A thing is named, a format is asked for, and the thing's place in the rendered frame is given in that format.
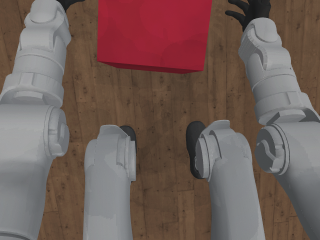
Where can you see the robot left upper arm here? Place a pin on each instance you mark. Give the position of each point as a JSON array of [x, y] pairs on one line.
[[31, 136]]

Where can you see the robot right hand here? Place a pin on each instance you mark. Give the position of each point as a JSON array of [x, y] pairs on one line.
[[255, 9]]

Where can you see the robot left hand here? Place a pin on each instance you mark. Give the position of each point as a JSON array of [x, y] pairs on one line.
[[66, 3]]

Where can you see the carton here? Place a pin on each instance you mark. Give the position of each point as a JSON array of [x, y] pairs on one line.
[[167, 36]]

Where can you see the right robot foot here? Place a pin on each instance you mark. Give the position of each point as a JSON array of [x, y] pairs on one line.
[[193, 132]]

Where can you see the right robot shin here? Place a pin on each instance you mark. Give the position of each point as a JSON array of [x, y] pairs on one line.
[[225, 124]]

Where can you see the left robot forearm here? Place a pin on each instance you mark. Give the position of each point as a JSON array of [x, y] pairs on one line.
[[40, 59]]

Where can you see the robot right upper arm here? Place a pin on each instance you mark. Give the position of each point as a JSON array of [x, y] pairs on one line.
[[291, 152]]

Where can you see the right robot forearm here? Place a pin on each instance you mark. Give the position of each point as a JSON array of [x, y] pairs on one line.
[[276, 92]]

